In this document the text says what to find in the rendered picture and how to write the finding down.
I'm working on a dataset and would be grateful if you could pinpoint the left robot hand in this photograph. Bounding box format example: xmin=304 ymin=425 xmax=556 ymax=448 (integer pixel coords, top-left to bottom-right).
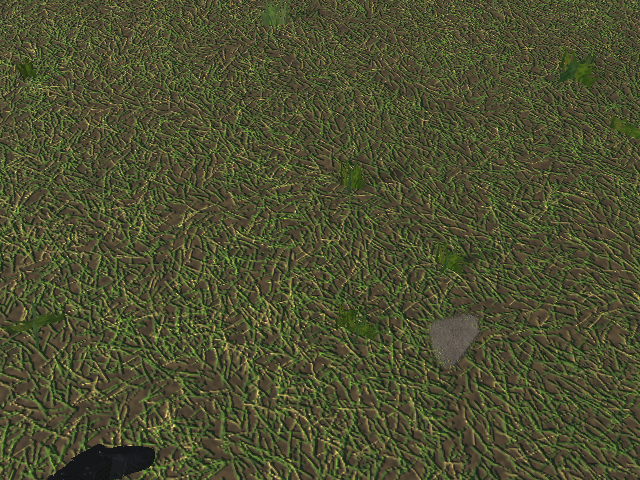
xmin=45 ymin=444 xmax=155 ymax=480

